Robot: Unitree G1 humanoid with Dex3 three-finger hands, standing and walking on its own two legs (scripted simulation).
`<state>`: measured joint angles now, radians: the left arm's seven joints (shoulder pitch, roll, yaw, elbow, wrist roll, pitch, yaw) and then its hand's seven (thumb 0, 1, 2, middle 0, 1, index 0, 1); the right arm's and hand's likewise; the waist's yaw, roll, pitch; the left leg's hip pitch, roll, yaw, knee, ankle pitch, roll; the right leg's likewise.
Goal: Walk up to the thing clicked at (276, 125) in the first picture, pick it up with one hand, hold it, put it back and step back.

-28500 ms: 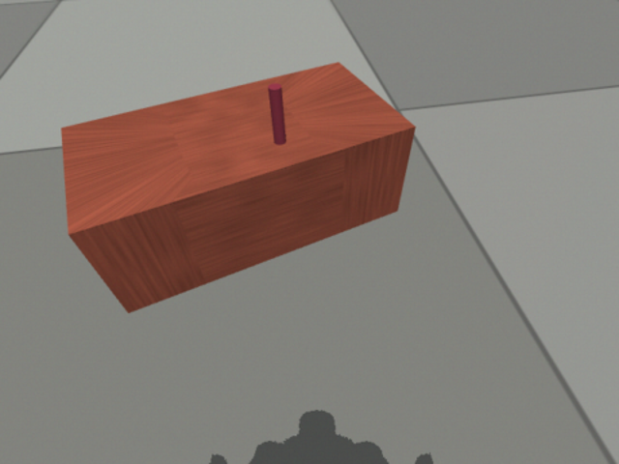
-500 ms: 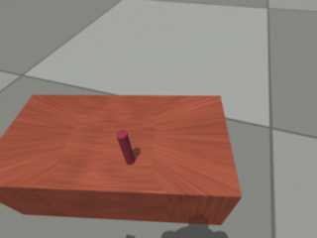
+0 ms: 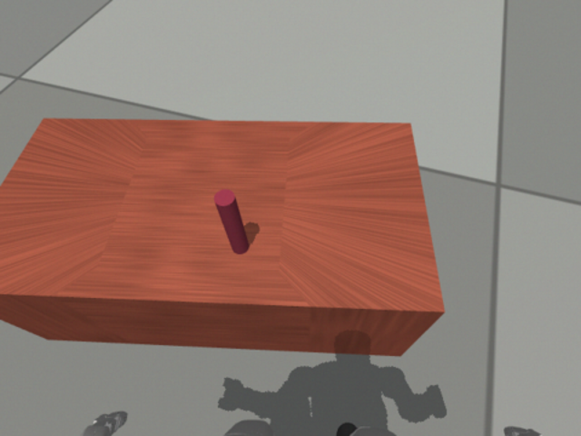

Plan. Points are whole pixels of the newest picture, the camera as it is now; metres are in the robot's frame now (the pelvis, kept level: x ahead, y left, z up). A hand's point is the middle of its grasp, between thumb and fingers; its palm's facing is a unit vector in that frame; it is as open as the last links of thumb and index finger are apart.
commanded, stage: step back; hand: left
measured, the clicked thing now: (233, 224) +0.55 +0.18 -0.22
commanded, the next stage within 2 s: none
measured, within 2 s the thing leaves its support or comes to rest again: neither
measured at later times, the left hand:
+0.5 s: hand out of the picture +0.02 +0.31 -0.17, palm faces -0.09 -0.92 -0.38, open 7.4 cm
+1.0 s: hand out of the picture -0.08 +0.28 -0.15, palm faces +0.01 -0.92 -0.39, open 7.4 cm
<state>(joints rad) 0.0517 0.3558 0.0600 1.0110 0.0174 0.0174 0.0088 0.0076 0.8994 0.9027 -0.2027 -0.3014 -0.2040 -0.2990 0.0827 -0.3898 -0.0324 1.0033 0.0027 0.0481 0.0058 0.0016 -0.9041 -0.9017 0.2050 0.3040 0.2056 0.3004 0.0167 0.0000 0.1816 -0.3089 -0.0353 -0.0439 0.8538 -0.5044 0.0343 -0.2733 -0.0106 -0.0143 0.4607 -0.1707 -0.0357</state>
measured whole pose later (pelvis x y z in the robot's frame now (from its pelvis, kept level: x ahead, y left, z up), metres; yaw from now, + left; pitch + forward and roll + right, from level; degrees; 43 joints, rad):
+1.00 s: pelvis -0.22 +0.02 -0.02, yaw +2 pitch -2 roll +1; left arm 0.08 0.35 0.06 0.75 0.03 0.05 0.01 0.01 0.90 0.90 -0.20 -0.30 -0.20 -0.30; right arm 0.18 -0.41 -0.04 0.88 -0.01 0.05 -0.02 0.00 -0.90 -0.90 0.20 0.30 0.21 0.30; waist 0.01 0.01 0.21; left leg -0.26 -0.04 -0.05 0.74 -0.46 0.00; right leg -0.40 -0.02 -0.05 0.64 -0.20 -0.04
